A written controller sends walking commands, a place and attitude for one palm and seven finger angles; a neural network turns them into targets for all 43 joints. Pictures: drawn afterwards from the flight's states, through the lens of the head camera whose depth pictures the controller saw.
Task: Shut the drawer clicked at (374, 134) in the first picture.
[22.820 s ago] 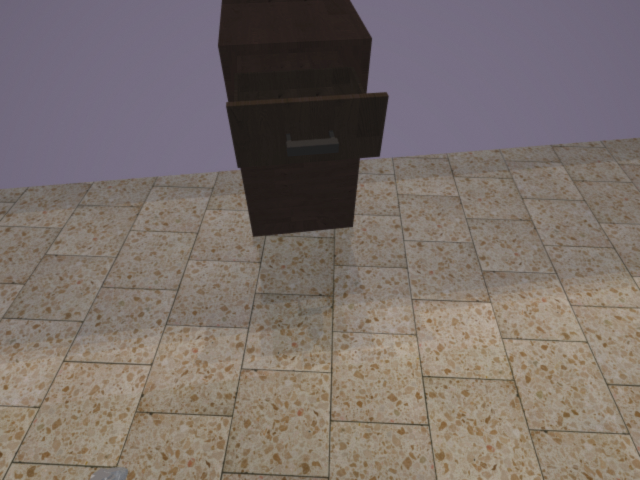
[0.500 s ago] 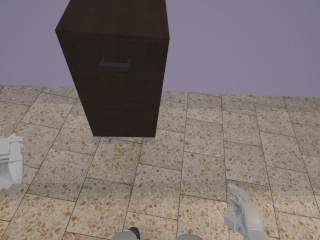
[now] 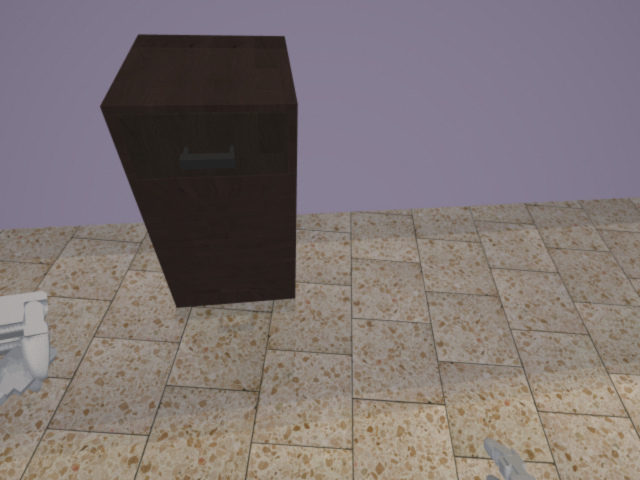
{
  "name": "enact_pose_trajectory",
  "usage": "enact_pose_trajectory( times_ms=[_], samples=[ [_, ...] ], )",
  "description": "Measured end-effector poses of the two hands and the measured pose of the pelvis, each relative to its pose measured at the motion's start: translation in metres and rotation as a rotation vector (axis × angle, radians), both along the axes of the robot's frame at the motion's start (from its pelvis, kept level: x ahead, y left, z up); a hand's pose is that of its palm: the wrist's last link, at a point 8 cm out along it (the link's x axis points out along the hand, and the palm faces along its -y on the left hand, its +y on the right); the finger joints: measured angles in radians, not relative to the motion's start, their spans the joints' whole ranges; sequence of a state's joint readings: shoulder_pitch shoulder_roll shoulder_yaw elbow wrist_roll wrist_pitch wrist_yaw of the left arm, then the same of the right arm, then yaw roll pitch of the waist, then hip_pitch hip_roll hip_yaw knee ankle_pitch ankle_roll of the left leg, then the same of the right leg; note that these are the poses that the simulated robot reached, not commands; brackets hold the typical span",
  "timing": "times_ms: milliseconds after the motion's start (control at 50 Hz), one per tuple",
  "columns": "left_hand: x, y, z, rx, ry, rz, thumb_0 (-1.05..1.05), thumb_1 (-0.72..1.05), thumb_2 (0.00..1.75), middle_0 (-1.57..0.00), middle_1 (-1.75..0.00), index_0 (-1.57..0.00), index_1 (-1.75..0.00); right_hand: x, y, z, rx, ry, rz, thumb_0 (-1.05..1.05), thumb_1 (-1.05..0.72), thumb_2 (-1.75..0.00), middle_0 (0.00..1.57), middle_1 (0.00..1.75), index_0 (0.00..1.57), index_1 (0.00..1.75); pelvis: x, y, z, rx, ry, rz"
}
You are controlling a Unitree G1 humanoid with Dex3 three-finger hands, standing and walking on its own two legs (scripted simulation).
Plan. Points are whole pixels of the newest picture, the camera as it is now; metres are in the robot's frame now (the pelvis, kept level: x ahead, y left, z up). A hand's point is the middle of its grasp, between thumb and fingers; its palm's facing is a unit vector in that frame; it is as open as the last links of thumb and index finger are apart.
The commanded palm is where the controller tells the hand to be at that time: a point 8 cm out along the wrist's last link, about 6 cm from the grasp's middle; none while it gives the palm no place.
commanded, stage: stop stepping back and stand still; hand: left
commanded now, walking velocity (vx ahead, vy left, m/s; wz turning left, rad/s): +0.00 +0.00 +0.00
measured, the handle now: (208, 155) +0.85 +0.27 -0.08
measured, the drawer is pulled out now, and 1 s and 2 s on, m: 0.00 0.00 0.00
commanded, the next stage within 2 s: let the arm hang, fingers relaxed in 0.18 s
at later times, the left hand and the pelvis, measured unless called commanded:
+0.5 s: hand out of the picture +0.11 +0.21 -0.13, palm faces +0.03 -0.97 -0.24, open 3.0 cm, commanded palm none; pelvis -0.01 +0.01 +0.00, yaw +1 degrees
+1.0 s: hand out of the picture -0.08 +0.18 -0.16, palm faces +0.05 -0.98 -0.20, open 6.7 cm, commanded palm none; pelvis -0.01 +0.01 +0.01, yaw +1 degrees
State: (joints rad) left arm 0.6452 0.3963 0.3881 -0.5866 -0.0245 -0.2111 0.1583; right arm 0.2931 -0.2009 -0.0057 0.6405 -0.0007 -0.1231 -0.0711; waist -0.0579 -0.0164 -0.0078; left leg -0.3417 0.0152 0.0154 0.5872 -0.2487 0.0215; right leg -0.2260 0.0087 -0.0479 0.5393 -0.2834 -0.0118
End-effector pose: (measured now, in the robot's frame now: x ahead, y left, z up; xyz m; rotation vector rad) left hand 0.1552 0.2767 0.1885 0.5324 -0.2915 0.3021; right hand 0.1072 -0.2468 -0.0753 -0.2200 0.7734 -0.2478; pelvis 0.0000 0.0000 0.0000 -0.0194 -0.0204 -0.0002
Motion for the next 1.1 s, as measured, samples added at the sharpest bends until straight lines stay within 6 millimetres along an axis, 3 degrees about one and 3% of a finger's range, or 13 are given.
enact_pose_trajectory(
  times_ms=[120,300,340,380,420,460,500,520,560,700,820,940,1100],
  samples=[
    [-0.011,0.006,-0.004,-0.035,-0.010,0.006,0.01,0.88,0.90,-1.41,-1.59,-1.41,-1.59,0.010,0.012,-0.002,0.014,0.004,0.030,0.02,-0.91,-0.90,0.20,0.30,0.21,0.30,0.000,0.007,-0.001,-0.019,0.001,-0.005],
    [-0.004,0.018,-0.013,-0.036,0.040,0.040,0.01,0.89,0.90,-1.41,-1.59,-1.41,-1.59,0.041,0.040,0.009,0.052,-0.077,0.116,0.02,-0.91,-0.90,0.20,0.30,0.21,0.30,-0.003,0.012,0.005,0.006,0.008,-0.003],
    [0.009,0.022,-0.056,-0.080,0.213,0.040,0.00,0.89,0.90,-1.40,-1.59,-1.40,-1.59,0.046,0.041,-0.003,0.083,-0.044,0.154,0.01,-0.91,-0.90,0.21,0.30,0.21,0.30,-0.006,0.014,0.003,0.002,0.019,0.006],
    [0.015,0.026,-0.121,-0.184,0.466,0.084,0.00,0.89,0.90,-1.38,-1.57,-1.38,-1.57,0.044,0.039,-0.016,0.099,0.017,0.159,0.01,-0.91,-0.90,0.21,0.30,0.21,0.30,-0.009,0.016,0.000,0.000,0.020,0.010],
    [0.004,0.020,-0.189,-0.293,0.730,0.129,0.00,0.90,0.90,-1.35,-1.54,-1.34,-1.54,0.036,0.037,-0.025,0.102,0.073,0.147,0.01,-0.91,-0.90,0.21,0.30,0.21,0.30,-0.011,0.016,-0.002,0.003,0.014,0.013],
    [-0.021,0.003,-0.248,-0.385,0.975,0.152,0.00,0.90,0.90,-1.29,-1.49,-1.29,-1.49,0.021,0.033,-0.030,0.095,0.131,0.125,0.01,-0.91,-0.90,0.21,0.30,0.21,0.30,-0.012,0.016,-0.003,0.005,0.005,0.013],
    [-0.055,-0.020,-0.290,-0.458,1.187,0.152,0.00,0.91,0.90,-1.23,-1.43,-1.23,-1.43,0.000,0.029,-0.034,0.083,0.202,0.099,0.01,-0.91,-0.90,0.21,0.30,0.21,0.30,-0.014,0.015,-0.002,0.005,-0.001,0.011],
    [-0.074,-0.031,-0.306,-0.491,1.278,0.148,0.00,0.91,0.90,-1.20,-1.40,-1.20,-1.40,-0.011,0.026,-0.035,0.076,0.243,0.085,0.01,-0.91,-0.90,0.21,0.30,0.21,0.30,-0.014,0.014,-0.002,0.004,-0.003,0.011],
    [-0.109,-0.033,-0.323,-0.500,1.391,0.213,0.01,0.90,0.90,-1.14,-1.37,-1.13,-1.33,-0.037,0.022,-0.038,0.064,0.334,0.059,0.01,-0.91,-0.90,0.20,0.30,0.21,0.30,-0.016,0.011,0.001,0.000,-0.002,0.015],
    [-0.214,-0.019,-0.326,-0.551,1.658,0.385,0.01,0.90,0.90,-0.88,-1.10,-0.87,-1.05,-0.121,0.017,-0.049,0.073,0.626,-0.011,0.01,-0.91,-0.90,0.20,0.30,0.20,0.30,-0.016,0.009,0.007,-0.006,0.004,0.028],
    [-0.258,-0.025,-0.316,-0.549,1.785,0.451,0.00,0.91,0.90,-0.65,-0.81,-0.64,-0.79,-0.159,0.025,-0.056,0.122,0.727,-0.054,0.01,-0.91,-0.90,0.20,0.30,0.20,0.30,-0.015,0.009,0.008,-0.001,0.000,0.020],
    [-0.251,-0.040,-0.317,-0.564,1.776,0.430,0.00,0.91,0.90,-0.42,-0.54,-0.41,-0.54,-0.168,0.039,-0.063,0.174,0.736,-0.065,0.01,-0.91,-0.90,0.20,0.30,0.20,0.30,-0.014,0.008,0.008,0.004,-0.003,0.013],
    [-0.198,-0.063,-0.327,-0.592,1.653,0.331,0.00,0.90,0.90,-0.25,-0.35,-0.24,-0.35,-0.152,0.054,-0.068,0.217,0.678,-0.063,0.01,-0.91,-0.90,0.20,0.30,0.20,0.30,-0.011,0.004,0.007,0.009,-0.006,0.011]
  ],
)
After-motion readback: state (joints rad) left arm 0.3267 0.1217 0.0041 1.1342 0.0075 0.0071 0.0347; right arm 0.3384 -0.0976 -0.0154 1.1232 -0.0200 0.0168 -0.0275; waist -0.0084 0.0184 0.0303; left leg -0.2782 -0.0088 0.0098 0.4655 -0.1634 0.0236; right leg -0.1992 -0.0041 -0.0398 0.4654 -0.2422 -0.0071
